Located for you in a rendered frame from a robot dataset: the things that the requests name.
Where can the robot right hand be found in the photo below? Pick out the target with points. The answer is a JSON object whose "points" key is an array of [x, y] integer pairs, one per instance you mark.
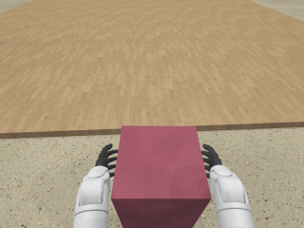
{"points": [[213, 158]]}

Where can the robot right forearm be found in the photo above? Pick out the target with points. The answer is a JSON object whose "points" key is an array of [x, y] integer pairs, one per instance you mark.
{"points": [[231, 200]]}

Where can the robot left forearm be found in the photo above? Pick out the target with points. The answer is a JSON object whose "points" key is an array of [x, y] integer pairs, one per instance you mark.
{"points": [[92, 201]]}

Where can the carton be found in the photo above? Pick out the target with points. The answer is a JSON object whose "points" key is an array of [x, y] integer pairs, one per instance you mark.
{"points": [[160, 179]]}

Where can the robot left hand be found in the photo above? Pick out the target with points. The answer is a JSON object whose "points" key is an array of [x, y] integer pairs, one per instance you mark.
{"points": [[103, 159]]}

